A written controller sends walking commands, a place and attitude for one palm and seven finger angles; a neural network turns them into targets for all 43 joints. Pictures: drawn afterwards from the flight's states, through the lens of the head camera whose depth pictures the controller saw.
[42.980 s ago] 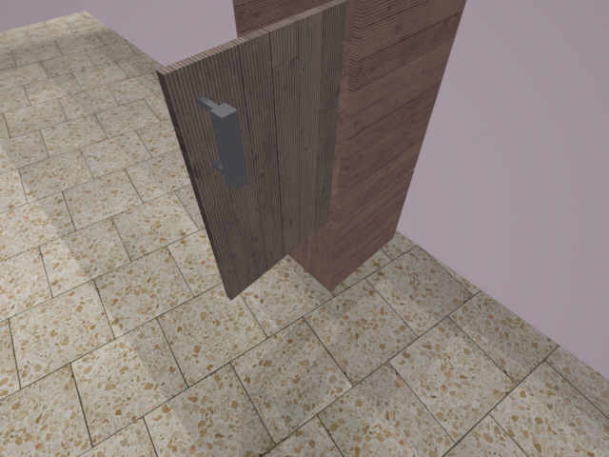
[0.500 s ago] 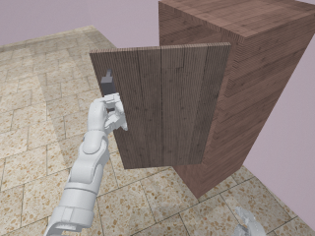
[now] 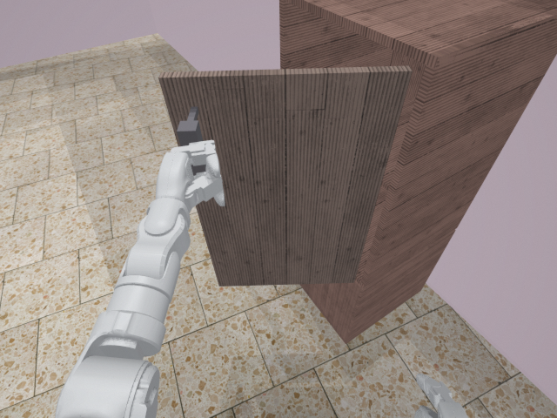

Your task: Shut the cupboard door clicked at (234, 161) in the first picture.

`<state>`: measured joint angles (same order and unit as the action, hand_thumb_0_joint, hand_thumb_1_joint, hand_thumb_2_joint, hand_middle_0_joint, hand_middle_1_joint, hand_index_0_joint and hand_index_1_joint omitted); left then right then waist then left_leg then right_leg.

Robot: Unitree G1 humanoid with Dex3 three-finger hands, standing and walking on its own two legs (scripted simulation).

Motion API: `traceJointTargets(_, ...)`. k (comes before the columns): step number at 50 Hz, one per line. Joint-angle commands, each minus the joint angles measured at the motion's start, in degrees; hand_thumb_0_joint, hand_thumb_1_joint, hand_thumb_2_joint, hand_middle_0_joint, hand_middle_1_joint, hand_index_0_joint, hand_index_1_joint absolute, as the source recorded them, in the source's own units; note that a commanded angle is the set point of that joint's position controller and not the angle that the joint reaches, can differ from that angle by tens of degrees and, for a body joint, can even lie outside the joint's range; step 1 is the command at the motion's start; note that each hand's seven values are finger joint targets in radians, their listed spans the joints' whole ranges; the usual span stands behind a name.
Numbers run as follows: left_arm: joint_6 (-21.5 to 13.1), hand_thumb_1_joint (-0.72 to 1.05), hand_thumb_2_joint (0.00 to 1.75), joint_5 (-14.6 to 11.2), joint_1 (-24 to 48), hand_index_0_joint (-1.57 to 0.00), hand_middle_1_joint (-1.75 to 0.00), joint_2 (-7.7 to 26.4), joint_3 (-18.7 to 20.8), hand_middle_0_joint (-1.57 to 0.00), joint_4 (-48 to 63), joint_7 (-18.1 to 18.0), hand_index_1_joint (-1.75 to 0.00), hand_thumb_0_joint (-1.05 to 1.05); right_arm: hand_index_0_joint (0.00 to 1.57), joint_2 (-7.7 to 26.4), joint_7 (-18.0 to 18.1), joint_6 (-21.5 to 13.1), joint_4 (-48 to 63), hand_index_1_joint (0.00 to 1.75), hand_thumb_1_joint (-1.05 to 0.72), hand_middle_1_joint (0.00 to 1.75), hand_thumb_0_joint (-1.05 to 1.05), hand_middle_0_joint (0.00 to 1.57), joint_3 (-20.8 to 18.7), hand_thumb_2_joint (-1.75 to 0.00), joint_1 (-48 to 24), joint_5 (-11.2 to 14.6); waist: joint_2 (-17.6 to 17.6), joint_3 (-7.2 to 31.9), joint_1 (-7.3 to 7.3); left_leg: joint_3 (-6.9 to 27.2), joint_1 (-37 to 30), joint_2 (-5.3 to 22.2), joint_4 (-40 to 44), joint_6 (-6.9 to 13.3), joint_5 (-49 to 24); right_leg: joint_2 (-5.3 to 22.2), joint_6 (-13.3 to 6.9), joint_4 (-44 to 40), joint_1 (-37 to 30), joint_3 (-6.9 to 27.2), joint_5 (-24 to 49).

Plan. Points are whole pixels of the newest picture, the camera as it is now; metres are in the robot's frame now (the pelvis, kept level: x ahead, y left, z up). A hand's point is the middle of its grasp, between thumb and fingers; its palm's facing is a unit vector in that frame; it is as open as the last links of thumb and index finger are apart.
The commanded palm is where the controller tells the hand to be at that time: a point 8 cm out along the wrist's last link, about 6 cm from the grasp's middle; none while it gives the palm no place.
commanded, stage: push the door shut along its arc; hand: left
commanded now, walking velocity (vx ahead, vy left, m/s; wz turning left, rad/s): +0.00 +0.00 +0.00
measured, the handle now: (199, 153) +0.48 +0.16 +0.14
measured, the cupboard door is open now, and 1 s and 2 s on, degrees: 59 44 27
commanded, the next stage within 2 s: pull the fist back off the door in 1.46 s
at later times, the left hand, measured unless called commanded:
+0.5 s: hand (239, 154) +0.47 +0.09 +0.15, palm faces -0.12 -0.99 -0.04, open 3.1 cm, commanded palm +0.47 +0.14 +0.14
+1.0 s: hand (260, 134) +0.53 +0.06 +0.14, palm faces -0.26 -0.96 -0.02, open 3.0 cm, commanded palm +0.53 +0.12 +0.14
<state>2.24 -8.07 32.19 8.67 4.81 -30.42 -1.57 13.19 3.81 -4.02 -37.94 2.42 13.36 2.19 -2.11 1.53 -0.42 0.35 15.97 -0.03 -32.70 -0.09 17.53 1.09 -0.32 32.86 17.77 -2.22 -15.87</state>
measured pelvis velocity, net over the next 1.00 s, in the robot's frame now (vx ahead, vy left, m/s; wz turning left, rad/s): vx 0.01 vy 0.00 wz -0.03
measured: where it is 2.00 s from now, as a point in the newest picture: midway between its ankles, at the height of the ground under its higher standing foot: outside the picture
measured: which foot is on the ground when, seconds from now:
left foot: down 0.00-1.00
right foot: down 0.00-1.00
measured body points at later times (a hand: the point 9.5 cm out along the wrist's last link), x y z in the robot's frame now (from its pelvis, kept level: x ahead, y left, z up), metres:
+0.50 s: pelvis -0.01 +0.00 -0.01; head +0.03 -0.01 +0.44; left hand +0.47 +0.14 +0.15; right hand +0.05 -0.26 -0.13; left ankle +0.00 +0.12 -0.73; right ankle +0.02 -0.12 -0.73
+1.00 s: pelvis +0.01 +0.00 -0.02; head +0.09 -0.01 +0.43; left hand +0.54 +0.11 +0.15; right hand -0.03 -0.26 -0.14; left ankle +0.00 +0.12 -0.73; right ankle +0.02 -0.12 -0.73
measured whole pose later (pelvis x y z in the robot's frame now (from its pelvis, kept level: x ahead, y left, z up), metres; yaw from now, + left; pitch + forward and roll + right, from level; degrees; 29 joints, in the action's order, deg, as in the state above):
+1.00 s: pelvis +0.01 +0.00 -0.02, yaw -2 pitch +14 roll +0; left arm -12.4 -5.5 65.0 22.6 14.6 -72.5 14.3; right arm 16.4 1.2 -4.1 -40.9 0.3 25.6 0.2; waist -2.7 3.4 -11.2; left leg -0.9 33.5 1.1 -40.4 0.2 20.5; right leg 0.0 -0.1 38.9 35.3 -0.8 -17.3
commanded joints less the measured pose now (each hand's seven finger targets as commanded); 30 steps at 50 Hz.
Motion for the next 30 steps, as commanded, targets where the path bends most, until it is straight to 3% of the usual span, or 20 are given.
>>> traceJointTargets(1, -6.7, 0.90, 0.90, -0.2, 33.5, -1.30, -1.50, 5.1, 0.1, -1.30, 9.0, 1.9, -1.50, 0.00, 0.20, 6.7, 0.6, -3.7, 7.3, 0.30, -0.90, 0.30, 0.00, 0.20, -2.6, -0.90, -2.4, 0.1, 3.3, 15.2, -2.81, 0.0, -5.3, -0.8, 3.6, 1.1, -11.1, -1.5, -1.0, -3.9, -2.4, -0.4, 12.1)
traceJointTargets(4, -8.0, 0.90, 0.90, -0.7, 36.3, -1.30, -1.50, 5.2, 0.0, -1.30, 6.1, 3.0, -1.50, 0.00, 0.20, 7.0, 0.4, -4.1, 6.7, 0.30, -0.90, 0.30, 0.00, 0.20, -2.8, -0.90, -1.2, 0.2, 3.4, 17.3, -3.12, 0.2, -5.0, -0.9, 3.2, 1.1, -11.8, -1.7, -1.2, -3.0, -2.1, -0.4, 13.0)
traceJointTargets(7, -9.6, 0.90, 0.90, -0.8, 36.1, -1.30, -1.50, 8.8, 3.4, -1.30, 2.0, 3.5, -1.50, 0.00, 0.20, 7.6, 0.2, -4.2, 6.0, 0.30, -0.90, 0.30, 0.00, 0.20, -3.0, -0.90, 0.4, 0.1, 4.5, 17.5, -2.64, 0.2, -3.4, -0.8, 3.2, 1.2, -12.0, -1.6, -1.2, -2.7, -2.8, -0.3, 13.4)
traceJointTargets(9, -10.9, 0.90, 0.90, -0.5, 39.9, -1.30, -1.50, 7.1, 1.3, -1.30, 0.1, 4.2, -1.50, 0.00, 0.20, 7.4, 0.0, -4.4, 5.7, 0.30, -0.90, 0.30, 0.00, 0.20, -3.0, -0.90, 0.9, 0.1, 3.4, 16.8, -3.79, 0.1, -3.2, -0.8, 2.9, 1.2, -11.2, -1.7, -1.2, -2.5, -1.1, -0.3, 12.9)
traceJointTargets(12, -12.7, 0.90, 0.90, -0.2, 42.8, -1.30, -1.50, 9.3, 2.7, -1.30, -4.8, 4.8, -1.50, 0.00, 0.20, 8.1, -0.2, -4.6, 4.9, 0.30, -0.90, 0.30, 0.00, 0.20, -3.3, -0.90, 2.5, 0.1, 3.7, 16.8, -4.16, 0.7, -2.3, -0.8, 2.8, 1.2, -9.1, -1.9, -1.3, -2.2, 0.5, -0.4, 10.4)
traceJointTargets(13, -13.2, 0.90, 0.90, -0.3, 45.2, -1.30, -1.50, 8.3, 1.6, -1.30, -6.1, 5.2, -1.50, 0.00, 0.20, 8.1, -0.3, -4.8, 4.7, 0.30, -0.90, 0.30, 0.00, 0.20, -3.2, -0.90, 2.9, 0.1, 3.8, 16.7, -4.90, 0.6, -2.0, -0.8, 2.6, 1.3, -8.5, -1.9, -1.2, -2.2, 1.2, -0.3, 10.1)
traceJointTargets(15, -14.2, 0.90, 0.90, -0.5, 48.1, -1.30, -1.50, 10.7, 3.5, -1.30, -11.0, 5.8, -1.50, 0.00, 0.20, 8.4, -0.2, -5.1, 3.7, 0.30, -0.90, 0.30, 0.00, 0.20, -3.2, -0.90, 4.2, 0.0, 4.7, 16.0, -5.48, 0.3, -0.2, -1.0, 2.1, 1.5, -6.2, -1.9, -1.0, -2.3, 2.2, 0.2, 8.6)
traceJointTargets(16, -15.0, 0.90, 0.90, -0.3, 48.6, -1.30, -1.50, 13.6, 5.5, -1.30, -12.6, 6.1, -1.50, 0.00, 0.20, 9.0, -0.1, -5.1, 3.4, 0.30, -0.90, 0.30, 0.00, 0.20, -3.4, -0.90, 5.2, -0.2, 5.0, 16.9, -5.30, 0.5, 0.3, -1.0, 2.2, 1.5, -6.3, -1.8, -1.0, -2.1, 1.5, 0.2, 8.5)
traceJointTargets(19, -16.7, 0.90, 0.90, 0.0, 51.4, -1.30, -1.50, 14.1, 5.5, -1.30, -15.7, 7.6, -1.50, 0.00, 0.20, 8.9, -0.4, -5.4, 3.2, 0.30, -0.90, 0.30, 0.00, 0.20, -3.3, -0.90, 6.3, -0.2, 2.8, 18.9, -5.84, 0.1, 1.2, -1.2, 1.1, 1.4, -7.2, -1.7, -1.1, -0.8, 1.7, 0.8, 10.7)
traceJointTargets(21, -17.4, 0.90, 0.90, 0.1, 51.4, -1.30, -1.50, 16.9, 7.7, -1.30, -20.0, 8.3, -1.50, 0.00, 0.20, 9.6, -0.5, -5.2, 2.7, 0.30, -0.90, 0.30, 0.00, 0.20, -3.5, -0.90, 8.1, -0.5, 4.2, 18.6, -6.11, 0.3, 2.8, -1.0, 0.9, 1.4, -6.8, -1.8, -1.1, -0.5, 2.1, 0.6, 10.2)
traceJointTargets(23, -18.0, 0.90, 0.90, 0.2, 54.5, -1.30, -1.50, 14.4, 4.7, -1.30, -21.0, 9.6, -1.50, 0.00, 0.20, 9.7, -0.8, -5.4, 2.6, 0.30, -0.90, 0.30, 0.00, 0.20, -3.6, -0.90, 8.8, -0.4, 3.5, 18.2, -7.88, 0.2, 3.2, -1.0, 0.1, 1.5, -6.3, -1.9, -0.9, -0.3, 4.3, 0.9, 10.5)
traceJointTargets(26, -18.4, 0.90, 0.90, -0.1, 56.4, -1.30, -1.50, 16.8, 6.4, -1.30, -23.8, 10.8, -1.50, 0.00, 0.20, 10.6, -0.8, -5.3, 1.9, 0.30, -0.90, 0.30, 0.00, 0.20, -4.1, -0.90, 11.3, -0.7, 4.3, 20.1, -8.55, 0.5, 3.8, -0.9, -0.6, 1.5, -7.0, -2.0, -0.8, 0.4, 4.5, 0.8, 11.1)
traceJointTargets(28, -18.6, 0.90, 0.90, -0.2, 59.0, -1.30, -1.50, 16.4, 6.1, -1.30, -24.3, 11.6, -1.50, 0.00, 0.20, 10.6, -1.0, -5.5, 1.7, 0.30, -0.90, 0.30, 0.00, 0.20, -4.2, -0.90, 11.9, -0.8, 3.1, 21.4, -9.27, 0.7, 3.4, -0.9, -1.4, 1.4, -7.8, -2.1, -0.7, 1.0, 5.5, 0.9, 12.1)
traceJointTargets(30, -18.7, 0.90, 0.90, -0.2, 60.3, -1.30, -1.50, 18.8, 8.0, -1.30, -25.1, 11.8, -1.50, 0.00, 0.20, 11.0, -1.1, -5.4, 1.4, 0.30, -0.90, 0.30, 0.00, 0.20, -4.3, -0.90, 13.1, -1.1, 3.5, 22.8, -9.62, 0.6, 4.5, -0.9, -2.0, 1.6, -8.1, -2.2, -0.5, 1.4, 5.1, 1.2, 13.0)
